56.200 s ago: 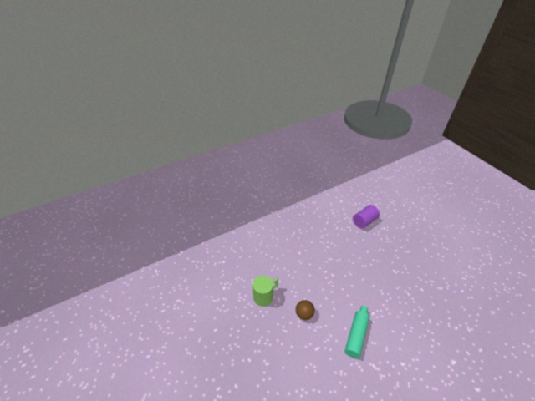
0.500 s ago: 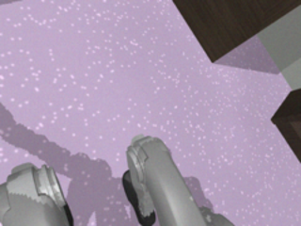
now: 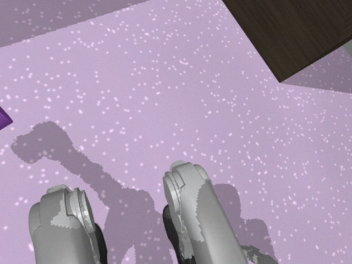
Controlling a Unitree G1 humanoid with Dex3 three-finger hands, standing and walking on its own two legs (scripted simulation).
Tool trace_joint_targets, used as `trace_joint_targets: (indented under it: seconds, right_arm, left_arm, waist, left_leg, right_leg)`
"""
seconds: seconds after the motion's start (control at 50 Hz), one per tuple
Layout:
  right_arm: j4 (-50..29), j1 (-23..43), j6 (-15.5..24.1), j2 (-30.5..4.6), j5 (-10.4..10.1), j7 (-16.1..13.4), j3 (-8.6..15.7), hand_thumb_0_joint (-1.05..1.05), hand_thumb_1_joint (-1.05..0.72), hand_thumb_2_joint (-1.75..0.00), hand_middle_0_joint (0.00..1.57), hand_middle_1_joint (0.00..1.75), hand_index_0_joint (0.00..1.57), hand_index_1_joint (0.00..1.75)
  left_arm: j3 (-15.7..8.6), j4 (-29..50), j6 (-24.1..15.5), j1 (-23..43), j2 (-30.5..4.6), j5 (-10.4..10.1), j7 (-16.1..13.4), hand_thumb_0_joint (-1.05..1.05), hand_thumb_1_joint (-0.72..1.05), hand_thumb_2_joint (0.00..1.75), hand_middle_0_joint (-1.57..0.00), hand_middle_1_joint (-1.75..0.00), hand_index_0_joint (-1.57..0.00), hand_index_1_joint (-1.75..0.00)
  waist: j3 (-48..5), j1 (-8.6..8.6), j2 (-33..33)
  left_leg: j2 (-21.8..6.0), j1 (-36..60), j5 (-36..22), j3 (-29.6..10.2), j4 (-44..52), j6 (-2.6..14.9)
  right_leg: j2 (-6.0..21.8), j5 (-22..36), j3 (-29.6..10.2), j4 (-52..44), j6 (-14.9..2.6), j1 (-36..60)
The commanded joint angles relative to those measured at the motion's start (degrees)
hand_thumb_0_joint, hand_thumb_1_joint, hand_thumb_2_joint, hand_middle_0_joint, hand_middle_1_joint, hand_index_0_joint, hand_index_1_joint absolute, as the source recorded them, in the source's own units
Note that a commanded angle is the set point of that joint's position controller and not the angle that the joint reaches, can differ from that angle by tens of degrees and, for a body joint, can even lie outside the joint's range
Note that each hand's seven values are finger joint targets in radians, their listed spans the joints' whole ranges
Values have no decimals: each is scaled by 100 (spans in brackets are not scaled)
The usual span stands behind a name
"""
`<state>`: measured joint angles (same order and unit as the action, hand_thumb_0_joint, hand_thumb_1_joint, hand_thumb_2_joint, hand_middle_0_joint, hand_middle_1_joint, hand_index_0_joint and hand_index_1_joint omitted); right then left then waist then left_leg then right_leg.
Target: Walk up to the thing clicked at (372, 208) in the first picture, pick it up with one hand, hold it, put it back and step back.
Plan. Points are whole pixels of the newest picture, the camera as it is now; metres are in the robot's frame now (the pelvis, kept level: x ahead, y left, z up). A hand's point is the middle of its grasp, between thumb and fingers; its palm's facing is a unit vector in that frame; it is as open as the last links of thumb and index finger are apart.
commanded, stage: lift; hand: left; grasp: from above
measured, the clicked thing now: out of the picture +0.48 +0.37 -0.17
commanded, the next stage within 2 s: hold in 1.50 s
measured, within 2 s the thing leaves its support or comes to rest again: neither
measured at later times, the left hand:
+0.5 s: hand out of the picture +0.38 +0.37 +0.02, palm faces -0.34 -0.23 -0.91, open 9.9 cm
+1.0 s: hand out of the picture +0.34 +0.32 +0.23, palm faces -0.34 -0.27 -0.90, open 10.0 cm
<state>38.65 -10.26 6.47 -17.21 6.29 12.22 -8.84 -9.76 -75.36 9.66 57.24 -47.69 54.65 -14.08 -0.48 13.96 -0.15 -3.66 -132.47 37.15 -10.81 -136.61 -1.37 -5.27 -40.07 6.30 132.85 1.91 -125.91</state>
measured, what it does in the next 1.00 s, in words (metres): rises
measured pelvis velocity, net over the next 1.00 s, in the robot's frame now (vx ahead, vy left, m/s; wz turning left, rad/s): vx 0.02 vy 0.00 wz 0.16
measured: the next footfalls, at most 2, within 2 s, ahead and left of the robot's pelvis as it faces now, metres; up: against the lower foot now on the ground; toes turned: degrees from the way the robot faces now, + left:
none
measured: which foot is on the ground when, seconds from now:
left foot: down 0.00-1.00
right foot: down 0.00-1.00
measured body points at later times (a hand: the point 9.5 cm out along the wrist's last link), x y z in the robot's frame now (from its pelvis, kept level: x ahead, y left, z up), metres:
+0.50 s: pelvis -0.01 +0.00 +0.10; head +0.17 +0.06 +0.51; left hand +0.40 +0.38 +0.07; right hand +0.12 -0.25 -0.01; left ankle +0.08 +0.14 -0.30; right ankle +0.10 -0.11 -0.30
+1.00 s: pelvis +0.02 +0.00 +0.30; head +0.11 +0.03 +0.74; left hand +0.35 +0.33 +0.28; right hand +0.17 -0.24 +0.18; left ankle +0.08 +0.14 -0.30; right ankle +0.10 -0.12 -0.30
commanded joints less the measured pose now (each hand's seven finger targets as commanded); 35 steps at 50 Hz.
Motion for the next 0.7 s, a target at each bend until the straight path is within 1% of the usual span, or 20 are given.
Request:
trace_joint_targets:
  seconds: [0.0, 0.02, 0.06, 0.1, 0.14, 0.2, 0.22, 0.24, 0.28, 0.32, 0.34, 0.36, 0.42, 0.46, 0.5, 0.52, 0.58, 0.6, 0.62, 0.68]
  right_arm:
    - [-111, -1247, -64, -1413, -90, -134, 593, 0, -91, -90, 20, 30, 20, 30]
    - [-149, -1284, -98, -1392, -115, -143, 622, 0, -91, -90, 20, 30, 20, 30]
    - [-190, -1273, -178, -1410, -153, -162, 712, 0, -91, -90, 20, 30, 20, 30]
    - [-241, -1257, -250, -1393, -214, -202, 791, 0, -91, -90, 20, 30, 20, 30]
    - [-308, -1282, -313, -1335, -276, -241, 858, 0, -91, -90, 20, 30, 20, 30]
    - [-313, -1235, -394, -1227, -370, -286, 968, 0, -91, -90, 20, 30, 20, 30]
    - [-313, -1244, -416, -1221, -412, -321, 1006, 0, -91, -90, 20, 30, 20, 30]
    - [-326, -1165, -442, -1214, -429, -346, 1042, 0, -91, -90, 20, 30, 20, 30]
    - [-315, -1143, -454, -1128, -441, -408, 1073, 0, -91, -90, 20, 30, 20, 30]
    - [-332, -1044, -454, -1091, -469, -465, 1119, 0, -90, -90, 20, 30, 20, 30]
    - [-343, -998, -457, -1098, -473, -507, 1155, 0, -90, -90, 20, 30, 20, 30]
    - [-383, -1013, -447, -1054, -500, -539, 1166, 0, -90, -90, 20, 30, 20, 30]
    - [-389, -880, -436, -1033, -559, -656, 1221, 0, -90, -90, 20, 30, 20, 30]
    - [-395, -868, -429, -1016, -605, -762, 1236, 0, -89, -90, 20, 30, 20, 30]
    - [-411, -772, -438, -992, -655, -887, 1248, 0, -89, -90, 20, 30, 20, 30]
    - [-388, -766, -438, -999, -674, -944, 1241, 0, -89, -90, 20, 30, 20, 30]
    - [-341, -622, -426, -888, -720, -1100, 1211, 0, -89, -90, 20, 30, 20, 30]
    - [-335, -614, -417, -880, -737, -1151, 1210, 0, -89, -89, 20, 30, 20, 30]
    - [-331, -560, -414, -882, -751, -1195, 1195, 0, -89, -90, 20, 30, 20, 30]
    - [-288, -489, -398, -749, -792, -1321, 1148, 0, -89, -90, 20, 30, 20, 30]
  left_arm:
    - [-55, 1280, -10, 1555, -1855, 59, 67, 0, 76, 53, -109, -59, -113, -55]
    - [-105, 1477, -48, 1462, -1879, 72, 137, 0, 74, 55, -109, -58, -112, -55]
    - [-87, 1565, -110, 1240, -1769, 114, 296, 0, 77, 53, -110, -59, -113, -55]
    - [-19, 1791, -165, 1047, -1563, 120, 419, 0, 73, 52, -107, -58, -110, -54]
    - [-98, 2196, -243, 995, -1589, 124, 488, 0, 71, 53, -105, -60, -108, -56]
    - [-85, 2325, -263, 686, -1318, 122, 507, 0, 70, 54, -103, -61, -107, -57]
    - [-129, 2585, -269, 816, -1348, 128, 486, 0, 68, 55, -102, -62, -106, -58]
    - [-76, 2483, -261, 659, -1202, 102, 475, 0, 67, 56, -101, -61, -104, -58]
    - [68, 2640, -258, 646, -960, 59, 513, 0, 66, 58, -101, -62, -104, -59]
    - [163, 2644, -232, 420, -811, 8, 549, 0, 64, 57, -99, -62, -102, -59]
    - [287, 2731, -228, 321, -593, -32, 595, 0, 64, 59, -99, -63, -102, -60]
    - [313, 3067, -248, 430, -644, -55, 623, 0, 63, 59, -97, -64, -100, -61]
    - [409, 3366, -192, 142, -488, -126, 670, 0, 65, 57, -98, -65, -101, -61]
    - [467, 3711, -141, 230, -345, -148, 671, 0, 66, 59, -98, -66, -102, -62]
    - [361, 3901, -43, -82, -432, -151, 648, 0, 65, 60, -97, -67, -101, -63]
    - [363, 4051, 10, -7, -447, -156, 643, 0, 66, 60, -98, -66, -102, -62]
    - [553, 4108, 181, -385, -60, -191, 619, 0, 64, 60, -97, -65, -100, -62]
    - [529, 4139, 237, -462, -53, -203, 604, 0, 63, 60, -96, -66, -99, -62]
    - [464, 4195, 311, -555, -149, -206, 591, 0, 62, 61, -95, -67, -98, -64]
    - [807, 4100, 566, -968, 347, -281, 592, 0, 66, 60, -98, -68, -102, -64]
  waist:
    - [-4389, -132, 1743]
    - [-4515, -208, 1770]
    - [-4441, -263, 1773]
    - [-4447, -361, 1736]
    - [-4828, -509, 1841]
    - [-4749, -581, 1734]
    - [-4789, -649, 1760]
    - [-4529, -610, 1719]
    - [-4425, -560, 1542]
    - [-4258, -605, 1380]
    - [-4071, -573, 1416]
    - [-4301, -622, 1551]
    - [-4261, -695, 1463]
    - [-4419, -661, 1519]
    - [-4506, -794, 1512]
    - [-4533, -772, 1470]
    - [-4192, -761, 1360]
    - [-4145, -775, 1364]
    - [-4250, -895, 1368]
    - [-3957, -794, 1044]
  left_leg:
    - [54, 2961, -1149, 681, 1384, 280]
    - [76, 3047, -1202, 702, 1462, 278]
    - [91, 3164, -1138, 699, 1628, 265]
    - [110, 3367, -1100, 725, 1785, 261]
    - [127, 3671, -1113, 745, 1977, 267]
    - [133, 3885, -1063, 759, 2314, 269]
    - [137, 4011, -1043, 787, 2420, 287]
    - [147, 3959, -870, 766, 2551, 273]
    - [132, 4020, -732, 788, 2696, 311]
    - [136, 4099, -467, 743, 2940, 309]
    - [143, 4159, -308, 724, 3077, 298]
    - [137, 4329, -287, 728, 3232, 296]
    - [126, 4663, 44, 598, 3708, 286]
    - [126, 5063, -13, 552, 3975, 266]
    - [123, 5463, -45, 519, 4288, 240]
    - [132, 5635, -153, 538, 4387, 239]
    - [153, 5956, -95, 547, 4837, 226]
    - [167, 6101, -69, 506, 5035, 219]
    - [172, 6322, -100, 508, 5193, 210]
    - [213, 6583, -395, 691, 5460, 222]
  right_leg:
    - [-150, 1504, 181, -1772, -334, 2516]
    - [-130, 1562, 172, -1789, -335, 2634]
    - [-98, 1433, 185, -1888, -377, 2577]
    - [-69, 1362, 175, -2029, -409, 2505]
    - [-49, 1393, 123, -2105, -398, 2668]
    - [-21, 1328, 109, -2292, -402, 2661]
    - [0, 1330, 74, -2414, -397, 2625]
    - [8, 1120, 92, -2488, -427, 2483]
    - [18, 1036, 41, -2727, -392, 2617]
    - [5, 754, 31, -2906, -404, 2623]
    - [26, 595, 28, -3039, -413, 2550]
    - [18, 613, -11, -3107, -400, 2757]
    - [26, 442, -8, -3359, -378, 2968]
    - [58, 571, -10, -3543, -370, 3160]
    - [72, 647, -24, -3762, -357, 3448]
    - [100, 732, -46, -3902, -355, 3585]
    - [119, 682, -93, -4327, -340, 3952]
    - [133, 683, -96, -4442, -329, 4105]
    - [125, 711, -113, -4562, -338, 4318]
    - [132, 829, -211, -5159, -335, 4835]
